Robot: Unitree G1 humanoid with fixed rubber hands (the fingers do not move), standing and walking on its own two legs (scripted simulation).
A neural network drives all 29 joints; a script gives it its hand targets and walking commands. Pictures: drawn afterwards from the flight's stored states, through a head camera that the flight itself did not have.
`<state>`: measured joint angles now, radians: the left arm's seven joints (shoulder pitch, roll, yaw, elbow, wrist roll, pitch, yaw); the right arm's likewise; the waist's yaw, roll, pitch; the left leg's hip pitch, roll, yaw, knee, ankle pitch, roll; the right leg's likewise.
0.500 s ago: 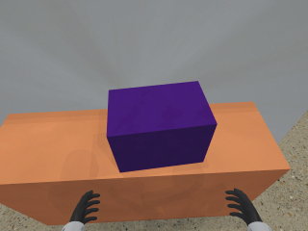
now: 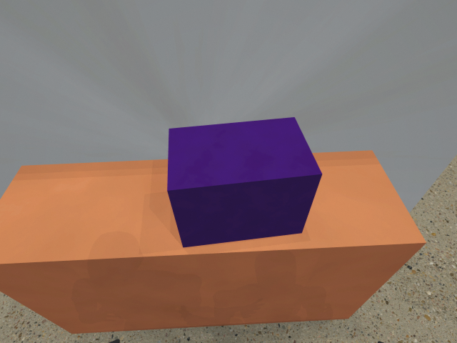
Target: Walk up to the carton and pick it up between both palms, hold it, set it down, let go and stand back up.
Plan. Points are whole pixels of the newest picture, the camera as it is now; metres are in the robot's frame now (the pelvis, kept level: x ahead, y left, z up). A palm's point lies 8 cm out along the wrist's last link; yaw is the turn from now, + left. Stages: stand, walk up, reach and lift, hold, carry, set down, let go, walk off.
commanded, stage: stand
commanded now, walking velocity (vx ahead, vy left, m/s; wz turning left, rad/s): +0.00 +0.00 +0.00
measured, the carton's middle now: (238, 183) +0.47 -0.01 -0.03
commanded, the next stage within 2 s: none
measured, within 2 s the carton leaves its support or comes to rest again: neither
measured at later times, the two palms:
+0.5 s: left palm out of the picture +0.01 +0.28 -0.12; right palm out of the picture +0.02 -0.25 -0.12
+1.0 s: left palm out of the picture +0.07 +0.27 -0.12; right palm out of the picture +0.07 -0.25 -0.11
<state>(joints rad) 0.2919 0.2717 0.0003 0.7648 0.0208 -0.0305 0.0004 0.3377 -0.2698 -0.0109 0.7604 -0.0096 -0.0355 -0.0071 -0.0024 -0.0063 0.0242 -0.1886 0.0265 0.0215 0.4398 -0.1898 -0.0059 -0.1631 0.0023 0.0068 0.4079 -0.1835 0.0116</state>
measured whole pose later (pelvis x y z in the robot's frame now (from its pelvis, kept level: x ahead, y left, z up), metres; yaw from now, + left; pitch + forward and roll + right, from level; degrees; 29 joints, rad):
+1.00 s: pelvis +0.02 +0.01 +0.00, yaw +0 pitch -2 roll +0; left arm 0.33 0.27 -0.01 0.81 0.01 -0.01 0.02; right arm 0.36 -0.26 0.00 0.77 -0.01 -0.02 -0.01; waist -0.01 -0.01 0.01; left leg -0.22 -0.01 0.02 0.50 -0.24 0.01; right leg -0.21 -0.01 0.05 0.49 -0.25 0.03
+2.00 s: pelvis +0.02 +0.01 +0.00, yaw +0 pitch -2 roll +0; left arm 0.33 0.26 -0.02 0.88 0.01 0.00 0.03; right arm 0.36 -0.25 -0.01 0.83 0.00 -0.01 -0.03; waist 0.00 -0.01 0.03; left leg -0.19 -0.02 0.01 0.45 -0.23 0.02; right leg -0.19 -0.02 0.06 0.46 -0.25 0.04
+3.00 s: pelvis +0.03 +0.01 +0.00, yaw +0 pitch -2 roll +0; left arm 0.33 0.24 -0.02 0.95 0.01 0.00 0.04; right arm 0.34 -0.23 0.00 0.94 0.00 -0.01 -0.04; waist 0.00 0.00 0.04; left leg -0.17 -0.01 0.00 0.43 -0.22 0.01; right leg -0.16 -0.01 0.05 0.43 -0.24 0.03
